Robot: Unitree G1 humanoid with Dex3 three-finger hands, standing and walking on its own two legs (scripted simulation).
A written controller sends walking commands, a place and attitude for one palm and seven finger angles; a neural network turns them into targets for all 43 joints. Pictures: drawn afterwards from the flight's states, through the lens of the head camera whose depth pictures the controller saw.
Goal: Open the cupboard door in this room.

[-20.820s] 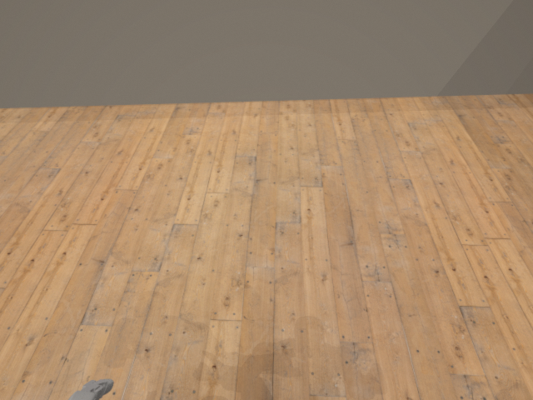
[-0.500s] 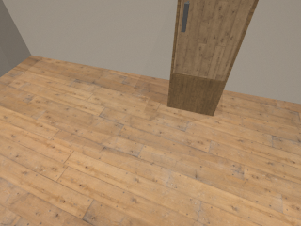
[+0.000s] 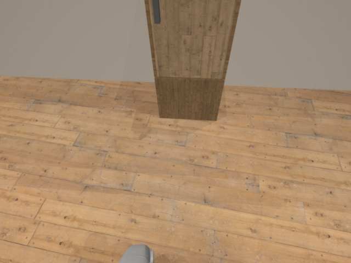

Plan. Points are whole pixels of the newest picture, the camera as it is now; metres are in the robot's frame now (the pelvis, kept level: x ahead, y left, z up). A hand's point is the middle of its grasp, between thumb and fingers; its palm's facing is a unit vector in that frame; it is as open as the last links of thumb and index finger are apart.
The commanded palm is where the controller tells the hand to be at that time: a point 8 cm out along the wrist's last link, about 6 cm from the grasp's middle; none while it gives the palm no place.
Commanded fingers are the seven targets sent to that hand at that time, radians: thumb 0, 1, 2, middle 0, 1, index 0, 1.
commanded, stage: walk to a spot facing it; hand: left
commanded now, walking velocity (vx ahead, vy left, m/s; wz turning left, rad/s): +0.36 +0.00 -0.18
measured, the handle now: (156, 1) +1.08 +0.18 +0.08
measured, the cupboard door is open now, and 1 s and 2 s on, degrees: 0 0 0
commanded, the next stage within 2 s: turn to face it in 0.34 s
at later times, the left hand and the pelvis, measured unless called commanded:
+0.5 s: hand (102, 202) +0.28 +0.26 -0.16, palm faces -0.15 -0.97 -0.20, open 7.3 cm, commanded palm none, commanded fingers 0.00 0.90 0.90 -0.20 -0.30 -0.20 -0.30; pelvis +0.20 +0.06 +0.01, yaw -11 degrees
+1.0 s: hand (132, 169) +0.39 +0.19 -0.15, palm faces -0.06 -0.98 -0.18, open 7.2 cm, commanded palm none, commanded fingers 0.00 0.90 0.90 -0.20 -0.30 -0.20 -0.30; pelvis +0.27 +0.03 +0.00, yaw -3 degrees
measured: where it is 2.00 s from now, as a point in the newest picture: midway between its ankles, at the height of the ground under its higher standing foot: (187, 206)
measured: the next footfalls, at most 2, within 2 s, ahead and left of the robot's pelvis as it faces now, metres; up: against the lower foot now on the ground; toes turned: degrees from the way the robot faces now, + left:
left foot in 0.28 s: +0.25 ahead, +0.16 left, +0.00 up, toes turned +4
right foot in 0.70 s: +0.32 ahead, -0.10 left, +0.00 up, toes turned -17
